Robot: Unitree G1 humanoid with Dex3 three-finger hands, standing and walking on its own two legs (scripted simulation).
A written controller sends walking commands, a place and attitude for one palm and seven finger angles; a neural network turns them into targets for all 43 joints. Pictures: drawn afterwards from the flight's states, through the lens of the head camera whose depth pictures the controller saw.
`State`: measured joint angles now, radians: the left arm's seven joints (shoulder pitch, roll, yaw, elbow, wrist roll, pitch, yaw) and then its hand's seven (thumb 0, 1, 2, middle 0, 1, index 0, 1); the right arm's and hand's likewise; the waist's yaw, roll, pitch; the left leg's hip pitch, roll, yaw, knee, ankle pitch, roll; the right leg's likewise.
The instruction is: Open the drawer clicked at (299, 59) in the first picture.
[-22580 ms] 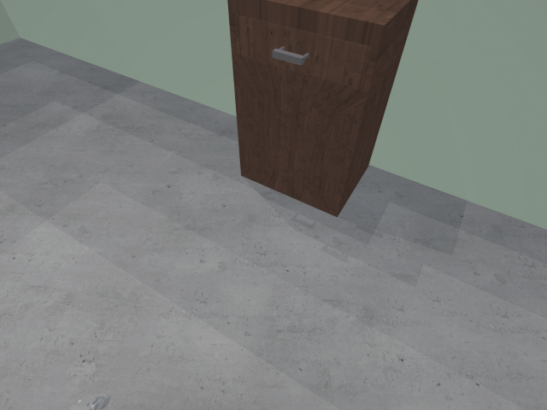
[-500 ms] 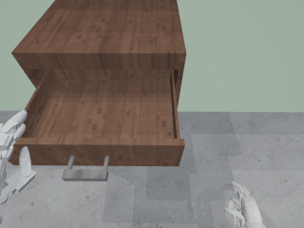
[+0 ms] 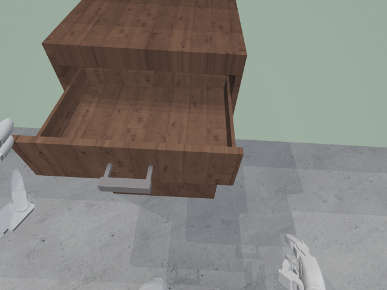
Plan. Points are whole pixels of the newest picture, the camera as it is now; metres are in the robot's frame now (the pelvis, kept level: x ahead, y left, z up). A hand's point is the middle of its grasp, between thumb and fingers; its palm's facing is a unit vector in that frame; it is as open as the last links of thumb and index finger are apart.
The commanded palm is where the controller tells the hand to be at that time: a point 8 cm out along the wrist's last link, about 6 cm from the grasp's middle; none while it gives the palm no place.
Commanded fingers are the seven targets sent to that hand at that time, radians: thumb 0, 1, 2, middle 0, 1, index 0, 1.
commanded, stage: step back with the hand held close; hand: left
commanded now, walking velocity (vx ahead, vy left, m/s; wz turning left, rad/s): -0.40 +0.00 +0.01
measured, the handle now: (127, 177) +0.36 +0.18 -0.01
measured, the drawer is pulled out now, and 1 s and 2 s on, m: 0.30 0.30 0.30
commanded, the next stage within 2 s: stop stepping back and stand still in 0.40 s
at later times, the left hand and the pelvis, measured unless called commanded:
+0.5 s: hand (23, 265) +0.13 +0.21 +0.18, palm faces +0.27 -0.86 -0.44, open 7.4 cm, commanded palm +0.06 +0.26 +0.19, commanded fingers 0.00 0.90 0.90 -0.20 -0.30 -0.20 -0.30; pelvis -0.09 -0.01 +0.00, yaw -4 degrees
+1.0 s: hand out of the picture +0.02 +0.20 +0.19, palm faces +0.31 -0.83 -0.47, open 7.4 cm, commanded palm -0.04 +0.25 +0.19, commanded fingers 0.00 0.90 0.90 -0.20 -0.30 -0.20 -0.30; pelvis -0.17 -0.03 +0.02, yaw -1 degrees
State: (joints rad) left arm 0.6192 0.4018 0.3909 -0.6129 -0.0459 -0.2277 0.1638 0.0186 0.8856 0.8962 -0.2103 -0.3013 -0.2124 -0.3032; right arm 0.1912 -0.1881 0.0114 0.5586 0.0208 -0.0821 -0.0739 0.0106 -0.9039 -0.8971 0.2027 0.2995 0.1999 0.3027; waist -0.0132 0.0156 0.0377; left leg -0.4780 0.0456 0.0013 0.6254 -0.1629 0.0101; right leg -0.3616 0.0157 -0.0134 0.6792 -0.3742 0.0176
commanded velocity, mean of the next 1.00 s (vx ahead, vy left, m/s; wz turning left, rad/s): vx -0.10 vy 0.02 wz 0.01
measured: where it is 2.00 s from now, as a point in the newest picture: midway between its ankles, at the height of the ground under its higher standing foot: outside the picture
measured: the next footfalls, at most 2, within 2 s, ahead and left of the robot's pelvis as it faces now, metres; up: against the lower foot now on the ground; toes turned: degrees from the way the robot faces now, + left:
right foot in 0.54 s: -0.12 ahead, -0.14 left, +0.00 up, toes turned -4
left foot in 0.82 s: -0.12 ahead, +0.09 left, +0.00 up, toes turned -1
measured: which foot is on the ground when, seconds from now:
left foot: down 0.00-0.58, up 0.60-0.80, down 0.82-1.00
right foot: down 0.00-0.28, up 0.30-0.52, down 0.54-1.00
